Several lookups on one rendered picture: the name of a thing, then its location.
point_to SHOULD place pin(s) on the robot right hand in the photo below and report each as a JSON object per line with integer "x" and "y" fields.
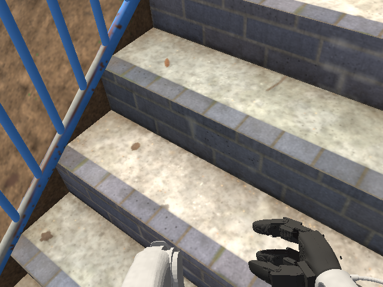
{"x": 288, "y": 267}

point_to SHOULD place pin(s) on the left robot thigh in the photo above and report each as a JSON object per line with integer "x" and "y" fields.
{"x": 156, "y": 266}

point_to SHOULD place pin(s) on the right robot forearm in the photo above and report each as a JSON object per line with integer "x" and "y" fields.
{"x": 335, "y": 278}

